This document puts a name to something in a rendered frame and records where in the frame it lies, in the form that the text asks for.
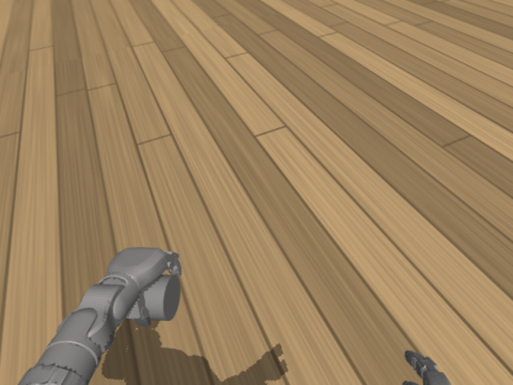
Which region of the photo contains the can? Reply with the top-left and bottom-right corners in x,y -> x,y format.
142,274 -> 180,321

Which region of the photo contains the left robot arm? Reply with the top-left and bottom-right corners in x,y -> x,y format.
18,272 -> 139,385

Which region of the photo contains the left robot hand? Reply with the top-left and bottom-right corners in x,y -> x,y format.
107,248 -> 182,326

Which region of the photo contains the right robot hand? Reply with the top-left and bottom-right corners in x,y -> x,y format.
402,351 -> 451,385

